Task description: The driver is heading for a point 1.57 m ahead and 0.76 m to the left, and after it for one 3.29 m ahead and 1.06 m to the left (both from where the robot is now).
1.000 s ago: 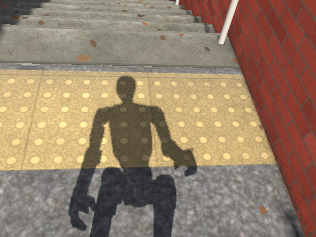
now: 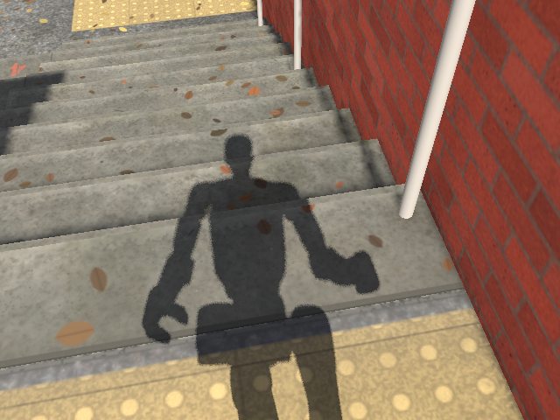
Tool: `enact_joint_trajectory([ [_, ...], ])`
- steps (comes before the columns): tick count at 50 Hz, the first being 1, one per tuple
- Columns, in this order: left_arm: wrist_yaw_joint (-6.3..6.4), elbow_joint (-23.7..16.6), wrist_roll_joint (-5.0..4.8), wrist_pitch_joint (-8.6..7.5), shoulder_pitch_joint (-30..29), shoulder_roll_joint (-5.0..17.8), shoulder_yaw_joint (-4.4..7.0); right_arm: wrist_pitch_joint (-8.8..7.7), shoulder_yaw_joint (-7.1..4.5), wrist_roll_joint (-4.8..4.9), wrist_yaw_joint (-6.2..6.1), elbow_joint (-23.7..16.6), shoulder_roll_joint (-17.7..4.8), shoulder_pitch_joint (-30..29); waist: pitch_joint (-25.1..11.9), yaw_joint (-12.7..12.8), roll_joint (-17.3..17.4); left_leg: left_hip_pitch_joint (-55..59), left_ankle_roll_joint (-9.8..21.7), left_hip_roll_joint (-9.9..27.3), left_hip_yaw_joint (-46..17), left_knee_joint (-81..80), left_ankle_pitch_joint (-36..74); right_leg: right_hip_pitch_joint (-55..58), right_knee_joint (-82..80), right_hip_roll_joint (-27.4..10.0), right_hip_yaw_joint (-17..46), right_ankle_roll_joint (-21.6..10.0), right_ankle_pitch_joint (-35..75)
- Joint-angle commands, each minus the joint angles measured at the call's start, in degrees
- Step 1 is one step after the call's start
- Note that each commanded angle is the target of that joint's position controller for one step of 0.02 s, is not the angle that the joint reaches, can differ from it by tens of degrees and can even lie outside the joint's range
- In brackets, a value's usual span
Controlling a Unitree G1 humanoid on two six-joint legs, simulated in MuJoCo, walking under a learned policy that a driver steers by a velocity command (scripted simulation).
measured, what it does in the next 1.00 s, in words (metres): walks ahead, turning left: right foot, then left foot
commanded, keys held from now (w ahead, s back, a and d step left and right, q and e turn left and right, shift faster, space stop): q+shift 0.66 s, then shift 0.18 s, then w+shift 0.16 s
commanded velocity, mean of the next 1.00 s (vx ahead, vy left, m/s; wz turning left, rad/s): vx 0.10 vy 0.00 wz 0.79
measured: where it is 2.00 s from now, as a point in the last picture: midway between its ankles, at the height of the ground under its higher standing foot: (169, 273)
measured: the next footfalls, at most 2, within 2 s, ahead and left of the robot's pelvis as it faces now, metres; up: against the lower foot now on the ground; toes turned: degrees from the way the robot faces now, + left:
right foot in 0.42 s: +0.29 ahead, -0.14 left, +0.00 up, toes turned +35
left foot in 0.82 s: +0.08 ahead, +0.06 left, +0.00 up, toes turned +47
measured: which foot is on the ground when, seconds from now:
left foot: down 0.00-0.42, up 0.44-0.80, down 0.82-1.00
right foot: up 0.00-0.40, down 0.42-0.82, up 0.84-1.00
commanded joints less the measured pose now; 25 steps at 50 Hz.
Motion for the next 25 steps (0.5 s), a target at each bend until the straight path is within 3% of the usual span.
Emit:
enact_joint_trajectory([
  [1, -2.48, -10.26, -1.26, -2.07, 5.92, 9.70, 1.13, 1.27, -3.49, -2.13, -1.79, -7.76, -12.77, 3.06, -25.36, 1.26, 0.25, 42.47, 15.63, 25.87, -51.37, -15.82, 20.94, -31.53, 29.07, 2.90, 16.75, -0.28, -1.12],
  [2, -1.83, -10.53, 0.11, -0.88, 1.00, 11.08, 2.01, 1.49, -2.58, 0.53, -1.70, -7.98, -9.07, 0.81, -19.02, 2.19, -10.70, 33.23, 12.31, 21.97, -46.50, -17.94, 4.98, -31.82, 21.50, 0.55, 15.72, -0.57, 2.57],
  [3, -1.24, -11.03, 0.92, 0.41, -0.46, 9.66, 1.91, 1.62, -2.18, 1.88, -1.75, -7.86, -8.65, 0.11, -14.50, 3.52, -12.88, 24.34, 9.71, 19.36, -44.36, -19.88, -1.47, -29.22, 15.99, -0.45, 15.34, -0.35, 4.46],
  [4, -0.93, -12.23, 0.72, 1.45, -1.85, 9.13, 2.07, 2.18, -2.61, 2.25, -1.87, -7.74, -9.55, -0.49, -11.19, 4.17, -10.23, 18.68, 7.95, 15.85, -39.98, -19.88, 0.74, -26.69, 8.75, -1.15, 15.25, 0.22, 4.79],
  [5, -0.71, -12.39, 0.89, 2.39, -2.29, 8.96, 2.29, 2.62, -2.56, 2.26, -2.24, -7.52, -8.98, -1.26, -8.64, 4.74, -7.51, 13.68, 6.18, 12.48, -35.62, -20.03, 4.72, -24.26, 3.73, -1.39, 14.71, 0.66, 4.95],
  [6, -0.45, -12.76, 0.63, 2.59, -3.39, 6.50, 2.10, 3.16, -2.36, 2.35, -2.65, -6.99, -7.67, -0.86, -8.55, 4.81, -6.07, 11.78, 5.54, 9.79, -31.43, -18.42, 9.82, -22.35, -2.28, -1.73, 13.62, 1.24, 5.37],
  [8, 0.18, -13.47, 0.78, 2.53, -6.60, 4.09, 1.66, 4.16, -2.97, 2.49, -3.90, -6.15, -8.73, 1.49, -11.63, 2.92, -3.84, 13.52, 4.28, 7.86, -28.21, -15.45, 21.64, -20.76, -12.63, -0.08, 12.22, 2.56, 8.53],
  [9, 0.36, -13.69, 0.41, 2.66, -7.72, 3.58, 1.65, 4.99, -3.32, 2.60, -4.58, -6.00, -9.40, 2.14, -13.95, 2.36, -2.16, 15.88, 3.05, 7.83, -28.70, -14.48, 21.45, -20.45, -15.98, 0.48, 12.82, 3.15, 10.69],
  [11, 0.30, -13.01, -0.26, 2.99, -9.74, 3.64, 1.67, 6.95, -3.71, 3.34, -6.03, -6.58, -9.76, 2.11, -16.60, 1.04, 0.37, 20.33, -0.02, 7.84, -31.83, -15.13, 9.71, -20.47, -20.26, 1.46, 15.05, 3.57, 14.71],
  [12, 0.03, -13.09, -0.32, 2.97, -10.13, 3.94, 2.11, 7.92, -3.92, 3.31, -6.69, -6.92, -10.10, 1.04, -14.64, 1.68, 1.42, 19.58, -0.77, 7.56, -32.51, -15.33, 1.71, -21.03, -21.78, 1.52, 15.07, 3.61, 14.76],
  [15, -0.09, -12.86, 0.18, 2.41, -13.78, 5.28, 3.45, 8.42, -4.49, 3.88, -6.23, -8.73, -10.69, -0.67, -9.34, -0.15, 5.50, 14.26, -0.87, 6.03, -34.04, -16.49, -6.19, -16.69, -29.53, 2.08, 14.22, 2.83, 17.00],
  [16, -0.14, -12.61, 0.14, 2.18, -14.80, 5.40, 3.68, 8.30, -4.12, 3.89, -6.00, -8.34, -9.03, 0.00, -9.48, -1.00, 6.72, 14.99, -0.85, 5.55, -34.52, -15.29, -3.00, -14.19, -32.90, 2.43, 14.35, 2.90, 17.07],
  [18, -0.78, -11.41, -0.57, 1.68, -12.69, 6.00, 4.70, 8.02, -3.81, 4.17, -5.21, -8.90, -7.40, -0.48, -11.38, -0.17, 9.40, 18.94, -1.49, 5.52, -37.08, -11.62, 2.23, -8.56, -41.23, 2.57, 15.40, 2.94, 17.43],
  [19, -0.98, -10.46, 0.13, 1.72, -10.87, 6.54, 5.14, 7.69, -3.49, 4.03, -5.09, -9.26, -6.33, -0.38, -11.93, -0.29, 10.16, 19.66, -2.21, 5.39, -37.24, -9.90, 3.09, -5.54, -44.48, 2.50, 15.21, 2.72, 19.36],
  [20, -1.27, -9.58, -0.06, 1.66, -9.56, 6.65, 5.63, 7.59, -3.33, 4.43, -4.83, -9.53, -5.86, -0.88, -11.13, 0.88, 8.51, 18.07, -3.54, 3.42, -36.86, -6.64, -2.45, -1.00, -51.36, 1.08, 14.55, 1.74, 24.53],
  [21, -1.08, -8.97, -0.20, 1.79, -8.48, 8.13, 6.20, 7.60, -2.61, 5.08, -4.29, -9.72, -3.73, 1.62, -13.07, -0.28, 3.20, 12.38, -6.00, -0.21, -32.31, 1.51, -21.14, 8.26, -54.04, -6.58, 17.68, -1.56, 31.75],
  [22, -0.50, -10.56, 1.09, 2.92, -9.52, 12.09, 6.96, 7.57, -2.03, 4.16, -3.95, -9.68, -1.75, 7.84, -16.56, -3.84, -12.39, 3.16, -9.15, -7.20, -23.08, 16.10, -36.77, 17.00, -50.59, -21.57, 30.59, -9.76, 46.40],
  [23, -0.23, -11.43, 2.62, 3.44, -8.95, 10.66, 7.31, 6.83, -3.83, 4.06, -3.28, -11.07, -8.96, 5.81, -17.89, -2.64, -17.45, -2.27, -11.28, -2.83, -19.50, 29.98, -33.10, 11.73, -55.44, -28.70, 38.18, -17.20, 39.91],
  [24, 0.23, -13.16, 2.00, 3.86, -13.07, 7.01, 6.51, 6.80, -4.96, 3.79, -3.53, -9.84, -12.51, 4.45, -12.23, -2.24, -13.81, -4.12, -13.01, 1.73, -16.29, 35.58, -27.65, 6.88, -57.36, -24.99, 33.08, -16.72, 29.12],
  [25, 0.95, -13.53, 0.86, 4.44, -15.56, 5.16, 5.98, 6.82, -5.01, 4.11, -3.51, -9.86, -12.79, 2.64, -8.14, -2.09, -11.78, -5.54, -13.42, 3.94, -14.47, 39.53, -23.24, 3.46, -58.09, -19.68, 26.66, -14.64, 19.98],
])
